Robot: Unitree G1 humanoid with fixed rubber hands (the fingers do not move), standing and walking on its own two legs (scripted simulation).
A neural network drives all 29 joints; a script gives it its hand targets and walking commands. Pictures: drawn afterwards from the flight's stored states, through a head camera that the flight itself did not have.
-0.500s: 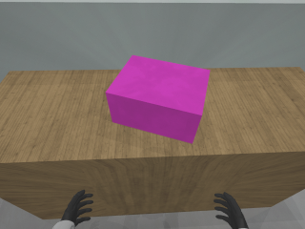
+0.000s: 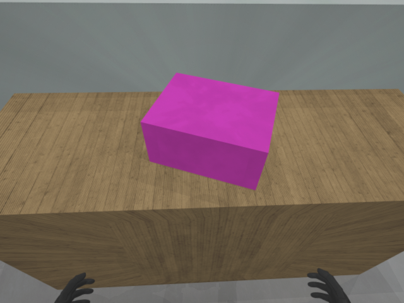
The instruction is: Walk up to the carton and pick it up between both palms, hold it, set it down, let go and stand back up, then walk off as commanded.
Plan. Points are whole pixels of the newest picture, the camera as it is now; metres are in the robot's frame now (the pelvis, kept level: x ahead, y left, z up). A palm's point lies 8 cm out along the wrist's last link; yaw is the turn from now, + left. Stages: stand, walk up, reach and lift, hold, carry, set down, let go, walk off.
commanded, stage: stand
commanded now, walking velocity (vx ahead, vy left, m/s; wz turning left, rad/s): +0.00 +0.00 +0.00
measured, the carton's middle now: (213, 127) +0.53 -0.02 +0.02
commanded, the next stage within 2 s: none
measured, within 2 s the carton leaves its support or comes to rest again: neither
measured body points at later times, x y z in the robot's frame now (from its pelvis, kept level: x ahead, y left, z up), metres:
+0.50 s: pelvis -0.01 +0.00 +0.00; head -0.01 +0.00 +0.45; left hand +0.09 +0.30 -0.11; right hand +0.12 -0.29 -0.09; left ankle -0.01 +0.16 -0.74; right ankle +0.00 -0.11 -0.74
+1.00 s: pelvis -0.02 +0.00 +0.00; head -0.02 -0.01 +0.45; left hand +0.08 +0.30 -0.12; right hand +0.10 -0.29 -0.10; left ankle -0.01 +0.16 -0.74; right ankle +0.00 -0.11 -0.74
